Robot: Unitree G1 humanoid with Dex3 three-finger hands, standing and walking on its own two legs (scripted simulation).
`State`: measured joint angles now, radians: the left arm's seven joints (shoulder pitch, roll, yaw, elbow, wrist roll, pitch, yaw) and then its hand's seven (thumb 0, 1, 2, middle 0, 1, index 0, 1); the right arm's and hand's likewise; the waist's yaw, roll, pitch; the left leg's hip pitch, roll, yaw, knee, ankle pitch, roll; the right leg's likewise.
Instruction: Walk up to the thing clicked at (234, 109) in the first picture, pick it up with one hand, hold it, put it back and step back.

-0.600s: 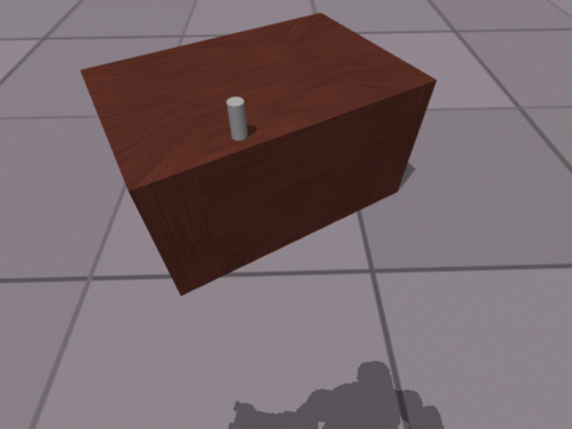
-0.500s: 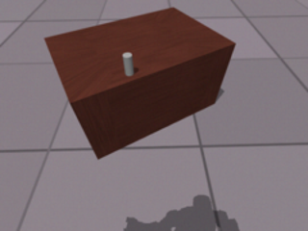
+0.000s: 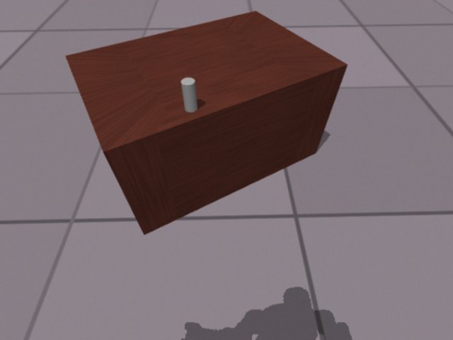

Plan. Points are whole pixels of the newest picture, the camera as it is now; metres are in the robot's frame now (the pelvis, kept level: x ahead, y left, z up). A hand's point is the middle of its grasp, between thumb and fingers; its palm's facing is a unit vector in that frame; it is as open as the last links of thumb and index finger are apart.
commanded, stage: stand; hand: right
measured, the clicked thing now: (189, 95) +0.93 +0.17 -0.12
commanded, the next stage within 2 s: walk up in 0.52 s
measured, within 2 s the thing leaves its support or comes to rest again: neither
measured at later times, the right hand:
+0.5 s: hand out of the picture +0.08 -0.25 -0.15, palm faces -0.03 +0.94 -0.34, open 7.4 cm
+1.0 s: hand (316, 318) +0.19 -0.16 -0.15, palm faces -0.19 +0.89 -0.42, open 7.4 cm
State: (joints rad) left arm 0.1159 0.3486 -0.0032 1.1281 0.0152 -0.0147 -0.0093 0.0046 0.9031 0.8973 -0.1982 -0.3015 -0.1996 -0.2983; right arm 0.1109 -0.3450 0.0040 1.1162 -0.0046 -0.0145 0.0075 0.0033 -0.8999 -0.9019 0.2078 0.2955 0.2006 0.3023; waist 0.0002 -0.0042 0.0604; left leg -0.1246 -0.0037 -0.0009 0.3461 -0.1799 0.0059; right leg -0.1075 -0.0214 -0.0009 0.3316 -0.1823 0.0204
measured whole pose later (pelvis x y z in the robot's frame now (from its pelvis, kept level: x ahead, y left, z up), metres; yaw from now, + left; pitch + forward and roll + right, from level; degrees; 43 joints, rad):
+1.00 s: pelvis +0.10 +0.11 -0.03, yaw +14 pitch -3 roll +0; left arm 0.19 0.47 0.07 0.93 0.03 -0.02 -0.05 0.01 0.91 0.90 -0.19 -0.30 -0.20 -0.30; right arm 0.33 -0.39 -0.08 0.90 -0.01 -0.04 0.06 0.00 -0.90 -0.90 0.21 0.30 0.20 0.30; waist -0.04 -0.08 0.10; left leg -0.32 0.02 0.03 0.68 -0.31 0.01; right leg -0.39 -0.08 -0.02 1.14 -0.47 -0.05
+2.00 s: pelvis +0.44 +0.14 -0.03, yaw +29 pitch -3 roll +0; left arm 0.31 0.42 0.06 0.81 0.00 -0.02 -0.04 0.01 0.90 0.90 -0.20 -0.30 -0.20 -0.30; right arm 0.27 -0.39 -0.02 0.77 -0.01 -0.07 0.00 0.00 -0.90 -0.90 0.21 0.30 0.20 0.30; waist 0.01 -0.06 0.12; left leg -0.32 0.05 0.02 0.66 -0.29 0.00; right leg -0.46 -0.11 0.00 0.89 -0.36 -0.02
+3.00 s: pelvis +0.46 +0.14 -0.02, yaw +31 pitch -2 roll +0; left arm 0.13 0.38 -0.01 1.08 0.01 -0.04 -0.01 0.01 0.90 0.90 -0.20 -0.30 -0.20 -0.30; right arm 0.11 -0.37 -0.01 1.05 0.00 -0.01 0.02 0.00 -0.90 -0.90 0.21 0.30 0.20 0.30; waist 0.01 0.00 0.06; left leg -0.19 0.03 0.03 0.56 -0.33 -0.01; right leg -0.28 -0.05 0.01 0.55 -0.22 0.04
